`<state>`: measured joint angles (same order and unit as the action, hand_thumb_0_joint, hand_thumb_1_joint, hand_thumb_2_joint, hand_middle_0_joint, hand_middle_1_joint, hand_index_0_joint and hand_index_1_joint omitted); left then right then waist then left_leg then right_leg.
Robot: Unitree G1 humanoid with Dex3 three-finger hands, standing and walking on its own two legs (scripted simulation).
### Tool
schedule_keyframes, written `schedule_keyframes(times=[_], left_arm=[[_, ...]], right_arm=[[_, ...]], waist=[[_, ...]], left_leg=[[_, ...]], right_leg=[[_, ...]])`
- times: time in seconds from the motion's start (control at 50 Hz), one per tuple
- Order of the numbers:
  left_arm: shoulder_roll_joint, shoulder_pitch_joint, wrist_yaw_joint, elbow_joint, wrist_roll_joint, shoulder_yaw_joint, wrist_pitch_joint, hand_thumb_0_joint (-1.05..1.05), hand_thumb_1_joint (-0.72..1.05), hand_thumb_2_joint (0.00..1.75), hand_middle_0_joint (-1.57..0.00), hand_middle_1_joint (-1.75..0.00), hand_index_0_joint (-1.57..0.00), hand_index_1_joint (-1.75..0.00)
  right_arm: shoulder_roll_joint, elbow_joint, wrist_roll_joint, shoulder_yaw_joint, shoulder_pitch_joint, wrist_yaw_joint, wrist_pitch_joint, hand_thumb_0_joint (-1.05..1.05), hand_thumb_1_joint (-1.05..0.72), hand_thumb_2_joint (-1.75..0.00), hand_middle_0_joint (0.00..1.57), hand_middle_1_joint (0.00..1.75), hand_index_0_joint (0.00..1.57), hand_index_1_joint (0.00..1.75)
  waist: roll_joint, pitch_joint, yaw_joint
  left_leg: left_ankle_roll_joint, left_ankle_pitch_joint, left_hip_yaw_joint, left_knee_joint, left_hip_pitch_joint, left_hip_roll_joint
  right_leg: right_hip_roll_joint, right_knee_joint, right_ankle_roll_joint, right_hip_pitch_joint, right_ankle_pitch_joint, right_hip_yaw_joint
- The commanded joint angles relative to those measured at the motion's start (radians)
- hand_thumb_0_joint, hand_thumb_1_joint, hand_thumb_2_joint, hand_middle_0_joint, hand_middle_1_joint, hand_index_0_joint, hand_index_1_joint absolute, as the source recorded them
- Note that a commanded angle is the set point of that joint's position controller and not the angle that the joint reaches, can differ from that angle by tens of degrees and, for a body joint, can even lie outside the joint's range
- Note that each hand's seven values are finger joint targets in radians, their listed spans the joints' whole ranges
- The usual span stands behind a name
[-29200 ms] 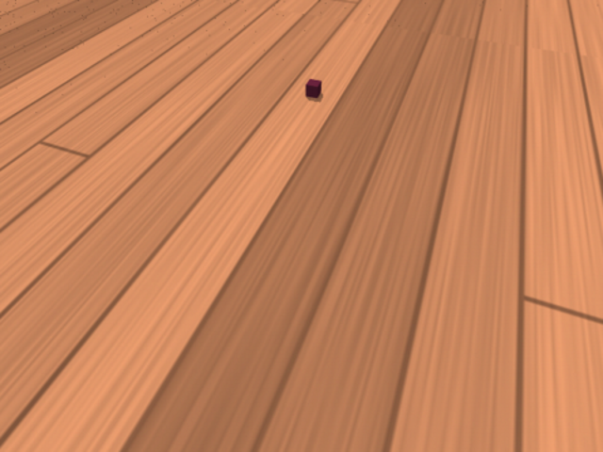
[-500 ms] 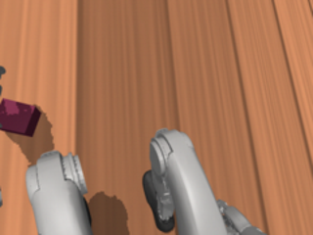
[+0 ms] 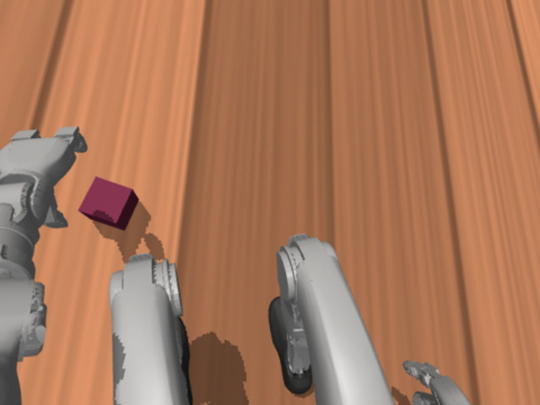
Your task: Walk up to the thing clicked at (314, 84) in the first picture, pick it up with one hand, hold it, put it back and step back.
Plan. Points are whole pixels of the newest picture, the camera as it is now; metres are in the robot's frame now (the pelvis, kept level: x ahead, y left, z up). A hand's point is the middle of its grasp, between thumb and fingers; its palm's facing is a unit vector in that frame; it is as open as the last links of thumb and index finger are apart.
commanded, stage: withdraw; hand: left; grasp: from above
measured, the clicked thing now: (110, 204) +0.48 +0.25 -0.34
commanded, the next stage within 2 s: home in 0.18 s
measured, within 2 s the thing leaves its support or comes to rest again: neither
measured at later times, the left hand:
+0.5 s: hand (48, 162) +0.49 +0.29 -0.14, palm faces -0.34 -0.07 -0.94, open 12.9 cm
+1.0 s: hand out of the picture +0.31 +0.25 +0.06, palm faces -0.17 -0.77 -0.61, open 7.9 cm
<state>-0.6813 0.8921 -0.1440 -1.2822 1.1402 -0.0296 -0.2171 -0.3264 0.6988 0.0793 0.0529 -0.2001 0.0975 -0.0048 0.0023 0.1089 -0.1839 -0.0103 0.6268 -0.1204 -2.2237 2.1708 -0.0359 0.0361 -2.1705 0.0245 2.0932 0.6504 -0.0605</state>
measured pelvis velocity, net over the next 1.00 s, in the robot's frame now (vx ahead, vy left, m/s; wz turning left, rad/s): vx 0.02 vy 0.00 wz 0.07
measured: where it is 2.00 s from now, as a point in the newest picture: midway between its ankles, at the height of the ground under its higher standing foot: (236, 373)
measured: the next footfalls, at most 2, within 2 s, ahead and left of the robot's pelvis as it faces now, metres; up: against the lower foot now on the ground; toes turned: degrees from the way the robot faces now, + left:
none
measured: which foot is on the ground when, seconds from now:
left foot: down 0.00-1.00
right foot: down 0.00-1.00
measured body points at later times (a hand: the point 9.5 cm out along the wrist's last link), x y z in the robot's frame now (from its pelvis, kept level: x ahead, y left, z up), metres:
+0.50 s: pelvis +0.01 +0.01 -0.02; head +0.22 +0.05 +0.37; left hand +0.50 +0.29 -0.08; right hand +0.05 -0.24 -0.15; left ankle +0.10 +0.13 -0.35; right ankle +0.11 -0.12 -0.35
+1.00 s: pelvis +0.02 +0.00 +0.16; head +0.15 +0.04 +0.59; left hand +0.31 +0.29 +0.10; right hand +0.24 -0.24 +0.07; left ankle +0.09 +0.13 -0.35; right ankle +0.11 -0.12 -0.35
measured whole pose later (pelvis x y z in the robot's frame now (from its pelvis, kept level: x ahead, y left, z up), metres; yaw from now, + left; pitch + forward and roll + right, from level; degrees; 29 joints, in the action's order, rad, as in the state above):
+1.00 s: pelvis +0.02 +0.00 +0.16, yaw +4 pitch +27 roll -5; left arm -0.39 0.09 -0.06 -0.36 0.38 0.00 0.18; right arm -0.27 0.59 -0.03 -0.02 -0.09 0.00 0.05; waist -0.02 0.21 -0.06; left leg -0.01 0.61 -0.08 -1.72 1.59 -0.03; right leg 0.01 -1.67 0.02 1.52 0.63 -0.05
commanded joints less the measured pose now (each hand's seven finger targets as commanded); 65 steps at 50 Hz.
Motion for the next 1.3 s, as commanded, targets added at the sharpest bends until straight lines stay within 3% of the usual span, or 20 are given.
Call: schedule_keyframes(times=[0.0,0.08,0.16,0.24,0.26,0.28,0.34,0.4,0.44,0.46,0.5,0.54,0.58,0.6,0.66,0.84,0.98,1.04,1.12,1.28], left_arm=[[-0.266,0.385,-0.149,0.080,0.085,0.063,-0.067,0.00,-0.43,0.93,-0.18,-0.88,-0.17,-0.90],[-0.289,0.471,-0.263,-0.024,0.148,0.085,-0.071,0.00,-0.44,0.93,-0.15,-0.91,-0.15,-0.91],[-0.333,0.542,-0.337,-0.031,0.170,0.116,-0.037,0.00,-0.45,0.92,-0.15,-0.91,-0.15,-0.90],[-0.354,0.576,-0.358,0.016,0.146,0.134,0.015,0.00,-0.40,0.87,-0.19,-0.88,-0.21,-0.87],[-0.355,0.563,-0.356,0.032,0.132,0.144,0.031,0.00,-0.38,0.95,-0.23,-0.80,-0.21,-0.80],[-0.343,0.517,-0.348,0.036,0.112,0.143,0.048,0.00,-0.39,0.87,-0.20,-0.87,-0.21,-0.86],[-0.289,0.465,-0.306,0.052,0.067,0.112,0.096,0.00,-0.31,0.95,-0.23,-0.79,-0.20,-0.78],[-0.246,0.384,-0.237,0.091,-0.006,0.098,0.131,0.00,-0.15,0.95,-0.23,-0.70,-0.21,-0.72],[-0.261,0.322,-0.190,0.183,-0.064,0.123,0.151,0.00,-0.06,0.94,-0.22,-0.66,-0.20,-0.68],[-0.238,0.270,-0.163,0.205,-0.097,0.125,0.162,0.00,0.02,0.96,-0.23,-0.64,-0.21,-0.66],[-0.164,0.154,-0.103,0.270,-0.172,0.104,0.174,0.00,0.17,0.92,-0.22,-0.56,-0.20,-0.57],[-0.174,0.063,-0.046,0.416,-0.251,0.132,0.182,0.00,0.31,0.89,-0.21,-0.49,-0.20,-0.50],[-0.136,-0.069,0.005,0.515,-0.332,0.136,0.199,0.00,0.44,0.90,-0.21,-0.45,-0.20,-0.46],[-0.086,-0.144,0.028,0.546,-0.369,0.115,0.208,0.00,0.49,0.92,-0.21,-0.45,-0.20,-0.46],[-0.061,-0.229,0.067,0.755,-0.467,0.138,0.221,0.00,0.59,0.89,-0.20,-0.39,-0.20,-0.40],[0.088,-0.468,0.054,1.073,-0.655,0.116,0.305,0.00,0.88,0.89,-0.20,-0.29,-0.20,-0.29],[0.193,-0.697,0.059,1.179,-0.854,0.071,0.405,0.00,0.90,0.90,-0.20,-0.30,-0.20,-0.30],[0.194,-0.766,0.054,1.257,-0.945,0.096,0.443,0.00,0.90,0.90,-0.20,-0.30,-0.20,-0.30],[0.231,-0.900,0.046,1.315,-1.041,0.105,0.487,0.00,0.90,0.90,-0.20,-0.30,-0.20,-0.30],[0.320,-1.149,0.049,1.442,-1.159,0.129,0.590,0.00,0.90,0.90,-0.20,-0.30,-0.20,-0.30]], right_arm=[[-0.173,-0.016,0.018,-0.042,-0.097,-0.010,0.009,0.00,-0.90,-0.90,0.20,0.30,0.20,0.30],[-0.182,0.009,0.047,-0.035,-0.111,-0.006,0.022,0.00,-0.90,-0.90,0.20,0.30,0.20,0.30],[-0.205,0.029,0.072,-0.039,-0.124,0.000,0.046,0.00,-0.90,-0.90,0.20,0.30,0.20,0.30],[-0.190,0.033,0.084,-0.048,-0.123,0.005,0.063,0.00,-0.90,-0.90,0.20,0.30,0.20,0.30],[-0.194,0.034,0.082,-0.055,-0.129,0.006,0.067,0.00,-0.89,-0.89,0.20,0.30,0.20,0.30],[-0.196,0.030,0.075,-0.064,-0.130,0.007,0.071,0.00,-0.90,-0.90,0.20,0.30,0.20,0.30],[-0.194,0.034,0.054,-0.077,-0.156,0.010,0.070,0.00,-0.89,-0.89,0.20,0.30,0.20,0.30],[-0.180,0.036,0.034,-0.093,-0.187,0.012,0.058,0.00,-0.89,-0.89,0.20,0.30,0.20,0.30],[-0.173,0.018,0.013,-0.102,-0.205,0.010,0.047,0.00,-0.89,-0.90,0.20,0.30,0.20,0.30],[-0.174,0.003,0.002,-0.110,-0.213,0.012,0.044,0.00,-0.89,-0.90,0.20,0.30,0.20,0.30],[-0.161,-0.017,-0.020,-0.117,-0.198,0.010,0.033,0.00,-0.89,-0.90,0.20,0.30,0.20,0.30],[-0.158,-0.054,-0.041,-0.129,-0.182,0.005,0.023,0.00,-0.89,-0.90,0.20,0.30,0.20,0.30],[-0.144,-0.086,-0.056,-0.130,-0.152,-0.001,0.017,0.00,-0.90,-0.90,0.20,0.30,0.20,0.30],[-0.132,-0.095,-0.061,-0.127,-0.134,-0.004,0.014,0.00,-0.90,-0.90,0.20,0.30,0.20,0.30],[-0.117,-0.127,-0.077,-0.135,-0.103,-0.021,0.012,0.00,-0.90,-0.90,0.20,0.30,0.20,0.30],[-0.093,-0.176,-0.106,-0.135,-0.006,-0.084,0.058,0.00,-0.90,-0.90,0.20,0.30,0.20,0.30],[-0.081,-0.209,-0.117,-0.117,0.057,-0.136,0.117,0.00,-0.90,-0.90,0.20,0.30,0.20,0.30],[-0.069,-0.236,-0.118,-0.104,0.071,-0.154,0.137,0.00,-0.90,-0.90,0.20,0.30,0.20,0.30],[-0.043,-0.260,-0.120,-0.086,0.061,-0.180,0.160,0.00,-0.90,-0.90,0.20,0.30,0.20,0.30],[-0.009,-0.305,-0.124,-0.053,-0.005,-0.245,0.190,0.00,-0.90,-0.90,0.20,0.30,0.20,0.30]], waist=[[-0.211,0.526,-0.028],[-0.289,0.562,-0.055],[-0.400,0.598,-0.070],[-0.456,0.673,-0.069],[-0.459,0.710,-0.052],[-0.465,0.735,-0.032],[-0.400,0.757,-0.036],[-0.311,0.765,-0.019],[-0.265,0.816,0.019],[-0.247,0.806,0.018],[-0.194,0.763,0.030],[-0.169,0.760,0.057],[-0.112,0.736,0.077],[-0.088,0.678,0.067],[-0.099,0.692,0.096],[-0.192,0.573,0.106],[-0.135,0.453,0.084],[-0.141,0.437,0.097],[-0.115,0.385,0.101],[-0.090,0.303,0.113]], left_leg=[[0.036,-0.047,0.082,0.165,-0.366,0.033],[0.023,-0.062,0.070,0.146,-0.427,0.035],[0.009,-0.032,0.067,0.153,-0.483,0.035],[0.008,-0.005,0.071,0.148,-0.490,0.034],[0.009,-0.001,0.075,0.156,-0.515,0.036],[0.009,-0.005,0.073,0.169,-0.536,0.031],[0.022,-0.029,0.080,0.180,-0.516,0.031],[0.032,-0.093,0.088,0.190,-0.501,0.034],[0.039,-0.152,0.091,0.212,-0.520,0.034],[0.040,-0.169,0.088,0.228,-0.537,0.035],[0.045,-0.167,0.078,0.273,-0.533,0.031],[0.048,-0.135,0.066,0.325,-0.536,0.031],[0.055,-0.134,0.074,0.359,-0.531,0.029],[0.058,-0.127,0.077,0.380,-0.519,0.027],[0.052,-0.124,0.063,0.453,-0.614,0.021],[0.025,-0.031,0.037,0.709,-0.908,0.008],[0.025,-0.012,0.020,0.870,-1.058,0.011],[0.024,-0.005,0.018,0.945,-1.141,0.013],[0.026,-0.050,0.025,1.038,-1.220,0.018],[0.019,-0.249,0.043,1.204,-1.409,0.024]], right_leg=[[0.033,0.194,-0.071,-0.208,-0.089,-0.050],[0.024,0.142,-0.073,-0.139,-0.105,-0.073],[0.011,0.106,-0.072,-0.100,-0.084,-0.097],[0.018,0.104,-0.081,-0.100,-0.049,-0.085],[0.012,0.112,-0.079,-0.106,-0.053,-0.086],[0.012,0.116,-0.080,-0.110,-0.058,-0.090],[0.016,0.152,-0.075,-0.146,-0.095,-0.090],[0.022,0.193,-0.068,-0.247,-0.153,-0.076],[0.024,0.225,-0.062,-0.343,-0.199,-0.068],[0.019,0.240,-0.060,-0.373,-0.217,-0.064],[0.022,0.278,-0.056,-0.411,-0.219,-0.059],[0.019,0.321,-0.054,-0.451,-0.194,-0.049],[0.022,0.376,-0.049,-0.523,-0.198,-0.035],[0.020,0.405,-0.045,-0.541,-0.199,-0.031],[0.013,0.456,-0.048,-0.595,-0.196,-0.018],[-0.002,0.650,-0.054,-0.681,-0.112,0.004],[-0.008,0.819,-0.045,-0.822,-0.098,0.017],[-0.008,0.898,-0.043,-0.913,-0.095,0.024],[-0.011,1.004,-0.042,-1.036,-0.125,0.029],[-0.011,1.185,-0.040,-1.289,-0.282,0.021]])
